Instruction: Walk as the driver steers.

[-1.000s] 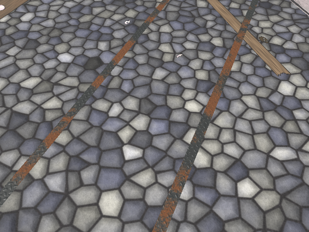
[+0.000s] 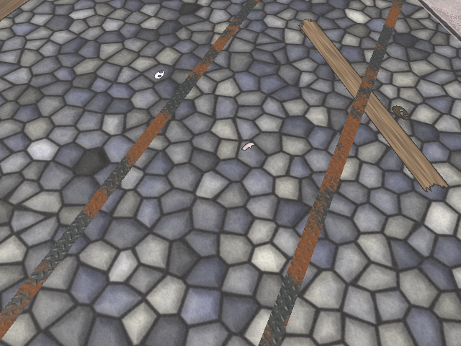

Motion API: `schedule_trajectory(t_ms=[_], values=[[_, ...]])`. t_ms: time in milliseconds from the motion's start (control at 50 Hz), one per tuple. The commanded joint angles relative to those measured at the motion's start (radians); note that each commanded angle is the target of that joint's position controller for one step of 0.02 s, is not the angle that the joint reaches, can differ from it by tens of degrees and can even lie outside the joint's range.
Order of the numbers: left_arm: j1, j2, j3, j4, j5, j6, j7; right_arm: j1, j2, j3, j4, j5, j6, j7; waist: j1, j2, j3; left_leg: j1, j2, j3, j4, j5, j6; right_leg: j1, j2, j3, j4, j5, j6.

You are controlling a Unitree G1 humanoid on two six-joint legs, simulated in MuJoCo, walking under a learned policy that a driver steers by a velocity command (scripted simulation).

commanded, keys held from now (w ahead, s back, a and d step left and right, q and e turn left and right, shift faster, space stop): w+q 0.34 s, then w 0.10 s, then w+e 0.56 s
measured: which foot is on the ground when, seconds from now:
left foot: down 0.00-0.22, up 0.24-0.68, down 0.70-1.00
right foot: up 0.00-0.18, down 0.20-0.70, up 0.72-1.00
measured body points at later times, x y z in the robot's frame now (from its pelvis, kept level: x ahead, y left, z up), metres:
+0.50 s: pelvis +0.28 -0.05 +0.00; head +0.31 -0.05 +0.45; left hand +0.23 +0.23 -0.11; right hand +0.50 -0.26 -0.11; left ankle +0.30 +0.11 -0.67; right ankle +0.27 -0.15 -0.74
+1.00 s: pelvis +0.52 +0.04 +0.00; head +0.53 +0.06 +0.45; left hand +0.61 +0.32 -0.12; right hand +0.55 -0.23 -0.12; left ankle +0.45 +0.12 -0.74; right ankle +0.62 -0.09 -0.67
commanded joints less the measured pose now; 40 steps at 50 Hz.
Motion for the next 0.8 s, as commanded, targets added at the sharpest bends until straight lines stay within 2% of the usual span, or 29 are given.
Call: schedule_trajectory(t_ms=[20, 80, 120, 160, 180, 200, 220, 240, 260, 280, 300, 340, 360, 400, 440, 480, 540, 600, 640, 660, 680, 700, 720, 740, 760, 780, 800], values=[[-0.090, 0.071, 0.013, -0.083, -0.007, -0.006, -0.003, 0.048, -0.159, -0.042, -0.049, 0.003, -0.011, -0.005, -0.023, 0.080, -0.007, -0.038, 0.225, -0.206, -0.093, 0.283, 0.101, 0.036, 0.046, -0.064, -0.136, 0.137, 0.016], [-0.169, 0.077, 0.010, -0.111, -0.015, -0.016, -0.005, 0.093, -0.165, -0.046, -0.047, -0.008, -0.005, -0.012, -0.060, 0.090, -0.017, 0.050, 0.239, -0.239, -0.031, 0.373, 0.091, 0.030, 0.078, -0.064, -0.227, 0.147, 0.008], [-0.186, 0.089, 0.011, -0.126, -0.019, -0.026, -0.005, 0.089, -0.176, -0.051, -0.056, -0.015, -0.003, -0.019, -0.057, 0.102, -0.020, 0.082, 0.259, -0.277, 0.011, 0.407, 0.078, 0.070, 0.096, -0.050, -0.289, 0.113, -0.007], [-0.098, 0.120, 0.022, -0.106, -0.022, -0.034, 0.001, 0.029, -0.193, -0.055, -0.078, -0.019, -0.004, -0.025, -0.001, 0.117, -0.036, 0.049, 0.270, -0.307, 0.067, 0.431, 0.041, 0.229, 0.119, -0.036, -0.367, 0.046, -0.033], [-0.001, 0.144, 0.033, -0.075, -0.023, -0.039, 0.010, 0.000, -0.201, -0.056, -0.086, -0.019, -0.008, -0.022, 0.045, 0.112, -0.074, 0.023, 0.251, -0.307, 0.152, 0.496, 0.021, 0.363, 0.143, -0.043, -0.397, 0.008, -0.050], [0.129, 0.177, 0.048, -0.042, -0.016, -0.053, 0.022, -0.015, -0.188, -0.051, -0.087, -0.010, -0.015, -0.013, 0.116, 0.056, -0.143, -0.031, 0.190, -0.258, 0.333, 0.480, -0.005, 0.551, 0.106, -0.016, -0.459, 0.023, -0.080], [0.296, 0.249, 0.068, -0.034, 0.008, -0.060, 0.041, -0.008, -0.110, -0.029, -0.117, 0.003, -0.027, -0.007, 0.172, -0.062, -0.296, -0.142, 0.130, -0.167, 0.611, 0.229, -0.027, 0.778, -0.128, 0.211, -0.495, -0.209, -0.131], [0.269, 0.328, 0.088, -0.039, 0.014, -0.042, 0.044, 0.099, -0.048, -0.015, -0.152, 0.021, -0.023, -0.007, 0.094, -0.299, -0.361, -0.439, -0.010, -0.053, 0.828, -0.383, -0.054, 0.937, -0.341, 0.665, -0.617, -0.302, -0.233], [0.216, 0.243, 0.082, -0.042, -0.002, -0.029, 0.038, 0.089, -0.128, -0.022, -0.116, -0.015, -0.005, -0.016, 0.069, -0.147, -0.254, -0.533, 0.093, -0.048, 0.930, -0.324, -0.048, 0.839, -0.322, 0.687, -0.620, -0.397, -0.243], [0.163, 0.156, 0.063, -0.052, -0.010, -0.028, 0.034, 0.022, -0.138, -0.026, -0.112, -0.022, 0.001, -0.009, 0.070, -0.035, -0.143, -0.527, 0.129, -0.037, 0.927, -0.226, -0.053, 0.721, -0.272, 0.522, -0.629, -0.341, -0.224], [0.133, 0.115, 0.053, -0.046, -0.009, -0.030, 0.029, -0.019, -0.121, -0.024, -0.117, -0.022, 0.004, 0.000, 0.060, -0.003, -0.082, -0.506, 0.159, -0.023, 0.892, -0.168, -0.063, 0.634, -0.220, 0.374, -0.649, -0.190, -0.205], [0.144, 0.100, 0.049, -0.022, -0.015, -0.040, 0.030, -0.036, -0.102, -0.022, -0.120, -0.035, 0.025, 0.020, 0.043, -0.076, -0.047, -0.471, 0.193, -0.002, 0.855, -0.137, -0.080, 0.559, -0.149, 0.190, -0.678, 0.003, -0.175], [0.166, 0.102, 0.050, -0.007, -0.021, -0.051, 0.025, -0.039, -0.090, -0.019, -0.124, -0.038, 0.032, 0.026, 0.041, -0.089, -0.051, -0.459, 0.189, 0.002, 0.850, -0.126, -0.083, 0.548, -0.139, 0.152, -0.682, 0.097, -0.180], [0.198, 0.104, 0.054, 0.019, -0.029, -0.071, 0.014, -0.070, -0.069, -0.012, -0.138, -0.037, 0.038, 0.035, 0.035, -0.078, -0.051, -0.484, 0.182, -0.006, 0.829, -0.094, -0.086, 0.553, -0.137, 0.095, -0.696, 0.215, -0.199], [0.217, 0.107, 0.058, 0.039, -0.031, -0.078, 0.009, -0.124, -0.057, -0.005, -0.155, -0.040, 0.037, 0.040, 0.037, -0.072, -0.035, -0.533, 0.182, -0.012, 0.776, -0.040, -0.094, 0.564, -0.136, 0.045, -0.723, 0.253, -0.213], [0.242, 0.101, 0.056, 0.066, -0.032, -0.076, 0.004, -0.200, -0.045, 0.005, -0.178, -0.043, 0.030, 0.042, 0.046, -0.067, -0.010, -0.545, 0.178, 0.000, 0.655, 0.016, -0.104, 0.558, -0.110, 0.001, -0.740, 0.275, -0.218], [0.262, 0.108, 0.057, 0.099, -0.046, -0.067, -0.001, -0.323, -0.017, 0.031, -0.210, -0.046, 0.019, 0.050, 0.060, -0.072, 0.003, -0.449, 0.199, 0.114, 0.417, 0.103, -0.114, 0.528, -0.061, -0.044, -0.743, 0.303, -0.214], [0.324, 0.147, 0.069, 0.136, -0.040, -0.057, 0.000, -0.388, -0.023, 0.040, -0.226, -0.035, 0.008, 0.042, 0.082, -0.072, 0.008, -0.370, 0.184, 0.141, 0.312, 0.077, -0.106, 0.561, -0.094, -0.002, -0.702, 0.378, -0.215], [0.331, 0.168, 0.076, 0.152, -0.036, -0.049, 0.004, -0.363, -0.044, 0.035, -0.223, -0.034, -0.003, 0.028, 0.061, -0.072, 0.000, -0.309, 0.168, 0.137, 0.257, 0.029, -0.086, 0.598, -0.114, 0.029, -0.641, 0.445, -0.207], [0.325, 0.172, 0.077, 0.158, -0.038, -0.045, 0.005, -0.297, -0.057, 0.029, -0.201, -0.038, -0.011, 0.019, 0.026, -0.063, -0.028, -0.213, 0.148, 0.139, 0.203, 0.017, -0.073, 0.601, -0.102, 0.024, -0.561, 0.519, -0.195], [0.326, 0.156, 0.072, 0.164, -0.045, -0.043, 0.005, -0.167, -0.084, 0.016, -0.155, -0.050, -0.024, 0.006, -0.032, -0.020, -0.101, -0.023, 0.145, 0.130, 0.140, 0.048, -0.050, 0.559, -0.053, -0.015, -0.396, 0.540, -0.176], [0.311, 0.115, 0.059, 0.134, -0.053, -0.048, 0.003, -0.004, -0.152, -0.005, -0.124, -0.072, -0.034, -0.010, -0.099, 0.064, -0.227, 0.223, 0.316, -0.042, 0.115, -0.048, -0.007, 0.401, 0.002, -0.051, -0.150, 0.312, -0.153], [0.390, -0.014, 0.032, 0.091, -0.068, -0.047, 0.003, 0.054, -0.255, -0.028, -0.125, -0.083, -0.029, -0.024, -0.066, 0.279, -0.348, 0.482, 0.619, -0.443, 0.053, -0.085, 0.077, 0.076, 0.146, -0.118, 0.167, -0.333, -0.116], [0.372, 0.104, 0.064, 0.113, -0.048, -0.029, 0.016, 0.047, -0.222, -0.030, -0.124, -0.043, -0.014, -0.026, -0.084, 0.190, -0.333, 0.385, 0.625, -0.545, -0.014, -0.168, 0.111, 0.003, 0.140, -0.027, 0.289, -0.360, -0.130], [0.308, 0.113, 0.074, 0.109, -0.044, -0.022, 0.014, -0.037, -0.142, -0.008, -0.126, -0.034, -0.014, -0.025, -0.041, 0.131, -0.172, 0.263, 0.563, -0.391, -0.039, -0.179, 0.085, -0.025, 0.090, 0.001, 0.297, -0.276, -0.138], [0.279, 0.085, 0.070, 0.109, -0.046, -0.021, 0.007, -0.097, -0.085, 0.005, -0.127, -0.029, -0.022, -0.021, -0.013, 0.129, -0.086, 0.153, 0.509, -0.265, -0.079, -0.091, 0.059, -0.005, 0.059, -0.008, 0.258, -0.206, -0.132], [0.272, 0.076, 0.073, 0.118, -0.041, -0.012, 0.002, -0.124, -0.052, 0.013, -0.124, -0.028, -0.030, -0.020, 0.010, 0.140, -0.050, 0.088, 0.467, -0.173, -0.106, -0.016, 0.029, 0.028, 0.043, -0.015, 0.230, -0.170, -0.122]])
Velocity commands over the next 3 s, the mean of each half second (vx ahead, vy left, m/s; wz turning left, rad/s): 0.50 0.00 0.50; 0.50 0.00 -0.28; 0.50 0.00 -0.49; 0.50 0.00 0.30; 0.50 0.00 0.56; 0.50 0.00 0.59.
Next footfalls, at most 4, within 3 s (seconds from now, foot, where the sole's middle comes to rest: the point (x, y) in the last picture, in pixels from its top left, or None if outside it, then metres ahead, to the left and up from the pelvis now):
0.20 right None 0.31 -0.14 -0.78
0.70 left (183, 338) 0.49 0.13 -0.78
1.22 right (245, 244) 0.79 -0.06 -0.78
1.78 left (210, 165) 1.12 0.05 -0.78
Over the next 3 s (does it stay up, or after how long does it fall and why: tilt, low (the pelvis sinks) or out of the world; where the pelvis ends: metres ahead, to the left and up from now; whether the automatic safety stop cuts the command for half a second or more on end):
stays up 1.56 0.13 -0.01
